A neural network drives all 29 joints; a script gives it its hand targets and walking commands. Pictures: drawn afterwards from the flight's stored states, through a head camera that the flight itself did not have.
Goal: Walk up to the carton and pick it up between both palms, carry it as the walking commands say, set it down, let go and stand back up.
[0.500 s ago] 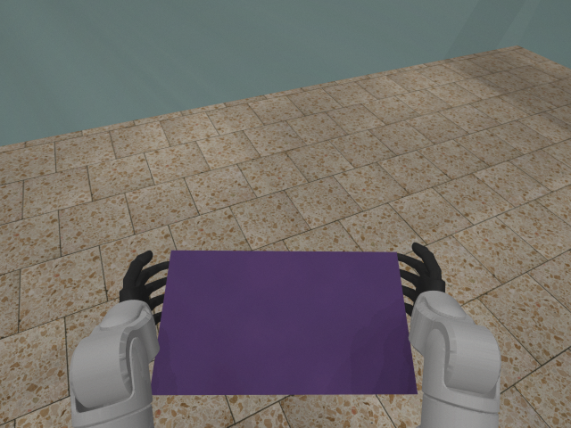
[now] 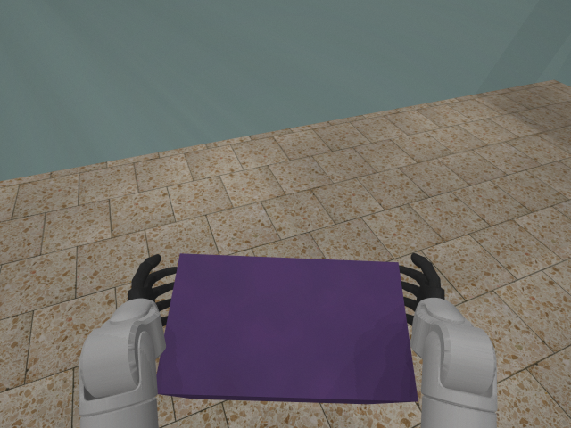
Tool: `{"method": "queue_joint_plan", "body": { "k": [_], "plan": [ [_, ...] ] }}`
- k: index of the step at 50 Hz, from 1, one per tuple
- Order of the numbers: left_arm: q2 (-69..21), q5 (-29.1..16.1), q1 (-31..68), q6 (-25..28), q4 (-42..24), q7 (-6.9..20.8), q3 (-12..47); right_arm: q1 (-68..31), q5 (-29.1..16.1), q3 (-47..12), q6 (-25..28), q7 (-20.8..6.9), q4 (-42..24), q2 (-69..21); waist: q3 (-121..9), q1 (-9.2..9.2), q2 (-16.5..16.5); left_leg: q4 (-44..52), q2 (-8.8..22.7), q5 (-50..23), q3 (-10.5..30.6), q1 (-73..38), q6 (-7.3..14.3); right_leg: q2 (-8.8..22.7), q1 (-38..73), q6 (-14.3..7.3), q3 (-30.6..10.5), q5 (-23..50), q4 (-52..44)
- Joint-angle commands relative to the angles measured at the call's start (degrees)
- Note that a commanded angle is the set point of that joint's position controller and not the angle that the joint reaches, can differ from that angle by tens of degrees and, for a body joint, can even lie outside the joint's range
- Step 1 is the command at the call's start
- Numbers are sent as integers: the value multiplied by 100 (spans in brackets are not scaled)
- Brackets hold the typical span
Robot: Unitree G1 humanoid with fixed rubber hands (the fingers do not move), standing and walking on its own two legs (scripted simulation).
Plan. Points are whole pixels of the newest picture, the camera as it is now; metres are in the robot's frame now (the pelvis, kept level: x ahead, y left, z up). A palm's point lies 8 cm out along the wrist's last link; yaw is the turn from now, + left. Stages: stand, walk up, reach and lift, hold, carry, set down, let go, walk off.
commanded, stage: carry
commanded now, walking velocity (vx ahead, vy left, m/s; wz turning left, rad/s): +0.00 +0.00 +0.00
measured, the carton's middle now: (284, 337) +0.27 +0.00 +0.00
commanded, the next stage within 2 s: none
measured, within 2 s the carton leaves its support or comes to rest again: neither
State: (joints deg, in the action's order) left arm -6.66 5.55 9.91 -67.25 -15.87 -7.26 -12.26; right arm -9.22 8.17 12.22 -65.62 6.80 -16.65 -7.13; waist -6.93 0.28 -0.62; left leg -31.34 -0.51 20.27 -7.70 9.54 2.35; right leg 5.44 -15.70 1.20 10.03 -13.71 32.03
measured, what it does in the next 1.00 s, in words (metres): walks ahead, turning left: right foot, then left foot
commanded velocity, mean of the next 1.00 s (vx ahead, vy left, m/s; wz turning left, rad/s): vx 0.00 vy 0.00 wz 0.56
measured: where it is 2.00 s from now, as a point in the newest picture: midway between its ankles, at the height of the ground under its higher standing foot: outside the picture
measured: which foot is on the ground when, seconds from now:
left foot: down 0.00-0.40, up 0.42-0.60, down 0.62-0.94, up 0.96-1.00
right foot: down 0.00-0.20, up 0.22-0.36, down 0.38-0.66, up 0.68-0.92, down 0.94-1.00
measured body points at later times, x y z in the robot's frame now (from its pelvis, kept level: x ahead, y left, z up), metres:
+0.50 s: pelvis +0.11 +0.00 -0.03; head +0.14 +0.01 +0.42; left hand +0.36 +0.20 +0.01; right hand +0.40 -0.16 +0.01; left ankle -0.02 +0.07 -0.66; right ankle +0.07 -0.09 -0.74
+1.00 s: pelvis +0.25 +0.02 -0.02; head +0.29 +0.02 +0.43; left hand +0.45 +0.29 +0.05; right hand +0.58 -0.05 +0.04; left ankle +0.17 +0.11 -0.71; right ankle +0.32 -0.08 -0.74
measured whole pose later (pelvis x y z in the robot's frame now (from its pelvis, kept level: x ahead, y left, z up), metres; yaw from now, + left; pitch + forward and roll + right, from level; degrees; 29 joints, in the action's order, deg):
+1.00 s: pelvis +0.25 +0.02 -0.02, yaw +24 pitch +4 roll +0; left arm -7.6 4.5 8.3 -63.6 -20.5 -7.2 -11.3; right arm -7.9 5.1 11.6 -64.1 7.9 -22.6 -5.9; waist 0.5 2.2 -3.0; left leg -53.0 -1.6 31.3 0.1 25.6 0.2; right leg 5.6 -24.9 -0.4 8.8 -17.3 39.7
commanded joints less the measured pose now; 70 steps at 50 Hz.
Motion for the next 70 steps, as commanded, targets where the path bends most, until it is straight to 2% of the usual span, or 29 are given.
{"method": "queue_joint_plan", "body": {
  "k": [1,3,4,6,8,9,10,15,17,18,19,23,29,30,32,33,36,40,44,45,46,47,50,57,59,60,61,64,70],
  "plan": [
    [-4823,-2496,3192,-45,-634,2133,4468,-2872,-2579,-4513,-281,-2046,-374,-4866,-1246,72,807,-489,727,-4179,169,149,-213,356,1465,-119,-178,4693,-236],
    [-4894,-2505,3382,-53,-621,2127,4419,-2903,-2665,-4560,-320,-2047,-295,-5022,-1230,131,1468,333,443,-1415,57,1029,-325,811,2371,-515,-471,6497,29],
    [-4981,-2475,3198,-8,-529,2084,4417,-3207,-2789,-4647,-261,-2078,-590,-4946,-1263,128,1016,949,566,-1726,122,731,-293,748,2162,-482,-388,6106,157],
    [-4816,-2370,2991,-36,-582,2041,4254,-3222,-2909,-4646,-237,-2081,-480,-5034,-1252,78,512,1140,699,-3407,253,-106,-83,503,1505,-276,-185,4538,380],
    [-4783,-2295,2984,-78,-527,1973,4274,-2794,-2781,-4444,-236,-2130,-172,-4990,-1300,130,-845,287,1172,-7638,777,-1851,114,122,-445,-9,229,1916,1383],
    [-4696,-2238,3185,-40,-651,1918,4302,-2611,-2771,-4365,-237,-2153,14,-5064,-1036,182,-1469,130,1346,-9433,1054,-2775,291,-289,-1726,19,541,-1168,1634],
    [-4789,-2292,3291,-34,-730,1894,4370,-2789,-2861,-4390,-256,-2175,-196,-5173,-1173,248,-1341,-143,1447,-10562,1363,-3466,510,-541,-2537,82,564,-1736,1493],
    [-5056,-2424,3293,54,-790,1935,4513,-2640,-2630,-4353,-212,-2076,-293,-5056,-1325,145,-1263,-366,1110,-9481,1478,-2317,258,-652,-1692,-140,140,-803,1183],
    [-4927,-2502,2944,81,-918,1990,4590,-2455,-2558,-4474,-178,-1977,-375,-4861,-2123,-239,-706,-2253,721,-6933,639,91,-35,-109,1918,-209,-283,2325,-704],
    [-4921,-2450,2557,155,-968,2010,4622,-2658,-2663,-4699,-120,-2002,-882,-4879,-2729,-265,1146,-3778,15,167,270,2293,-227,1504,4270,-947,-1654,7337,44],
    [-4956,-2372,2397,218,-908,1984,4608,-2894,-2777,-4757,-111,-2049,-1033,-5011,-2475,-192,2053,-4843,-328,1857,385,2953,-292,2165,4530,-1480,-2178,9863,277],
    [-5168,-2302,2687,390,-1520,1909,4524,-3692,-3379,-5072,61,-2262,-1827,-5051,-945,-141,842,-3891,646,1907,1060,2543,-124,2072,1384,-1307,-1729,4118,-514],
    [-4692,-2659,2896,216,-1539,1964,4938,-1811,-2540,-4088,-35,-2049,-230,-4919,-1408,3,1079,-429,14,-188,-344,893,-198,1352,1301,-536,220,4378,838],
    [-4568,-2493,2571,162,-1327,1964,4835,-1688,-2455,-4110,-13,-2041,-289,-4777,-1742,140,439,122,59,-1007,-128,-274,47,1149,486,-277,298,4203,1618],
    [-4572,-2433,2537,58,-892,2000,4778,-1629,-2364,-4035,49,-2015,-71,-4753,-1640,195,-2565,-71,2228,-8808,2926,-2439,1451,-328,-2305,475,111,-2369,4580],
    [-4689,-2659,2985,73,-1176,2073,5016,-1996,-2445,-4242,137,-1976,-508,-4893,-1441,208,-1955,-270,2171,-9280,2958,-2268,1633,-239,-2490,350,-596,-2843,4787],
    [-4804,-2639,2524,56,-587,2156,4658,-2147,-2376,-4183,-12,-1920,-491,-4735,-978,168,-261,-20,1648,-6948,2240,-990,995,63,-2344,477,-736,-2562,3574],
    [-4885,-2593,2590,192,-1053,2062,4462,-2837,-2821,-4640,8,-1985,-1047,-4925,-1739,126,-376,-149,1503,-5678,1949,-1333,916,-186,-1520,522,-604,-1299,1614],
    [-4969,-2408,2453,293,-1187,1946,4382,-2532,-2757,-4685,-3,-1989,-1060,-4877,-2210,-60,-349,-971,744,-4966,1113,125,161,-24,879,227,-409,1048,-189],
    [-4830,-2335,2161,303,-1238,1955,4363,-2616,-2825,-4838,10,-1993,-1268,-4828,-2399,-168,352,-1550,345,-2846,923,1146,-49,642,1927,-92,-1020,3272,-366],
    [-4754,-2456,2326,324,-1411,1960,4444,-2341,-2730,-4791,-19,-1972,-1088,-4829,-2400,-131,2070,-2571,-307,1551,510,2556,-262,1991,3093,-674,-2258,6357,-286],
    [-4683,-2308,1978,239,-1194,1976,4344,-2222,-2723,-4761,-64,-1974,-936,-4772,-2428,-86,1679,-3429,26,1929,742,2491,-265,2226,2782,-954,-2055,6709,-45],
    [-4851,-2171,1781,262,-713,1988,4275,-2850,-2875,-4824,-53,-2030,-1182,-4740,-1825,-98,1581,-3088,334,1430,769,2574,-368,2063,2024,-1013,-1778,4417,-293],
    [-4637,-2388,2714,156,-1194,1983,4635,-2463,-2756,-4398,-140,-2105,-336,-4794,-1382,-4,977,-385,2,161,-85,995,-344,1662,927,-494,-422,2993,239],
    [-4489,-2364,2862,84,-1216,1973,4649,-2088,-2630,-4275,-145,-2104,0,-4819,-1446,131,-305,472,660,-2062,731,-307,-65,1242,-91,97,97,1643,1394],
    [-4609,-2348,2838,26,-914,2000,4658,-2230,-2478,-4124,-118,-2099,-33,-4656,-1319,168,-1812,420,1966,-5488,2604,-1177,632,497,-1662,520,323,-1229,2650],
    [-4525,-2329,2881,14,-927,1996,4628,-2139,-2579,-4227,-126,-2122,29,-4912,-988,140,-1886,132,2087,-7101,2805,-1226,1040,68,-2169,543,-167,-2758,3402],
    [-4818,-2567,2993,-83,-259,2149,4636,-2382,-2452,-4104,-214,-2035,89,-4728,-841,115,-855,352,1517,-4579,2247,-386,922,218,-2016,497,-641,-2317,3571],
    [-5184,-2874,3296,112,-812,2141,4564,-3137,-2699,-4418,-13,-1928,-916,-4945,-2069,118,-665,69,1495,-4441,2187,-1113,1008,-13,-1386,552,-619,-1339,1729]
  ]
}}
